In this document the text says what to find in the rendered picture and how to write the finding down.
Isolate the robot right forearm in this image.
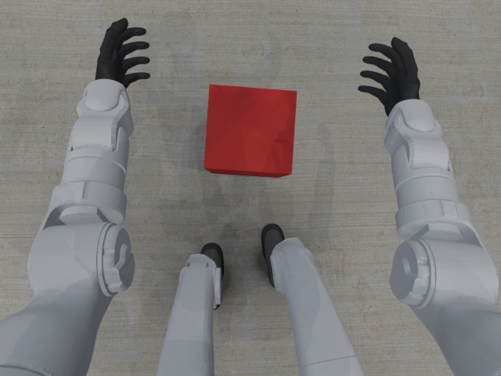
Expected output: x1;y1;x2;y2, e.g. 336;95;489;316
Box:
384;99;499;303

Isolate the left robot upper arm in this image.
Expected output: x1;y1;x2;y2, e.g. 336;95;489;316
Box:
0;222;135;376

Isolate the right robot thigh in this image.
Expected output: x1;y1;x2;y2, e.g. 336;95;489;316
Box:
270;245;366;376

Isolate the robot left hand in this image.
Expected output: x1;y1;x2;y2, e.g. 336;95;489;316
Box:
95;18;150;88

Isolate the right robot upper arm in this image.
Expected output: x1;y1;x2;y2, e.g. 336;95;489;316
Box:
389;237;501;376

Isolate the carton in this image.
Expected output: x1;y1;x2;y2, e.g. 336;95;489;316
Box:
204;85;297;178

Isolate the robot right shin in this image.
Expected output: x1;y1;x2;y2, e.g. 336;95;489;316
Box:
272;237;314;261

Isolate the robot right hand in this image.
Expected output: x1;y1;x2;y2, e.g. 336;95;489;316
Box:
358;37;420;116

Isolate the robot left forearm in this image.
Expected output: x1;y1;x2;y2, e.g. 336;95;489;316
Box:
27;79;134;293

